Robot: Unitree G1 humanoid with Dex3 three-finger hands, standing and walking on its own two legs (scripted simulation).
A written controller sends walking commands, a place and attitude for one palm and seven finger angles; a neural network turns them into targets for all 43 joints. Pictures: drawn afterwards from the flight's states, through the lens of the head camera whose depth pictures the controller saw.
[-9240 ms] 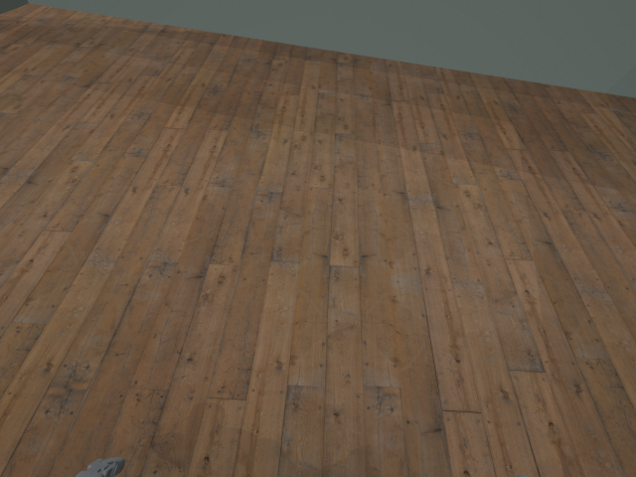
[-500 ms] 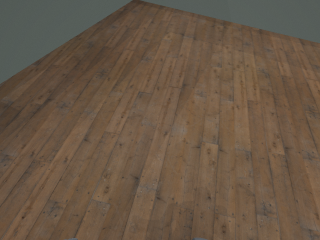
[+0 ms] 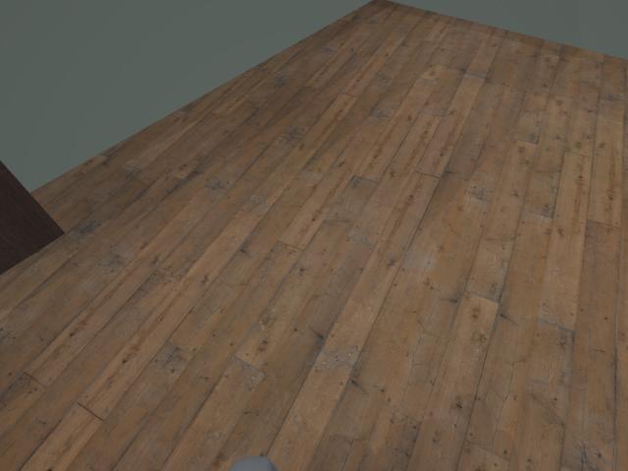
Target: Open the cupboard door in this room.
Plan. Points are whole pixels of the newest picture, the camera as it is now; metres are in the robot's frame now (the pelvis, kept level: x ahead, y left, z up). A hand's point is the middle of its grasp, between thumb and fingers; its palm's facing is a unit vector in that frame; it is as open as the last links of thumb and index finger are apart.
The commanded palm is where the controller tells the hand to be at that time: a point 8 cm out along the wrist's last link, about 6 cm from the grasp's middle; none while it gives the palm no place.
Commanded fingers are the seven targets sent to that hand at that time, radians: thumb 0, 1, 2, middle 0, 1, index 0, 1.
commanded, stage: turn or walk to find it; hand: left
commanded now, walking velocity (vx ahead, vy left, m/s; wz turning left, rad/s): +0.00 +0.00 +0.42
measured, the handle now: out of the picture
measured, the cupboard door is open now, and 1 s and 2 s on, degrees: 0 0 0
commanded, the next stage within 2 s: stand and wait in 0.98 s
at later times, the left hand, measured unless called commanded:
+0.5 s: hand out of the picture +0.01 +0.28 -0.17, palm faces +0.23 -0.94 -0.24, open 7.4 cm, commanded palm none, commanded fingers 0.00 0.90 0.90 -0.20 -0.30 -0.20 -0.30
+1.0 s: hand out of the picture -0.04 +0.19 -0.15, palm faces +0.43 -0.86 -0.27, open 7.3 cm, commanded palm none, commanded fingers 0.00 0.90 0.90 -0.20 -0.30 -0.20 -0.30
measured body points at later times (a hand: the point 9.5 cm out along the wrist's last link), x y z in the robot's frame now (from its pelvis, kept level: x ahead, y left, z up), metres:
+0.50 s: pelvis -0.02 +0.05 +0.00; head +0.00 +0.07 +0.45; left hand +0.00 +0.32 -0.15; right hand +0.11 -0.17 -0.13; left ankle -0.03 +0.14 -0.74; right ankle -0.01 -0.11 -0.67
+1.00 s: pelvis -0.03 -0.01 +0.00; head +0.00 -0.04 +0.45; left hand -0.07 +0.23 -0.13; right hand +0.08 -0.25 -0.17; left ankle -0.13 +0.13 -0.65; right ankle +0.00 -0.09 -0.74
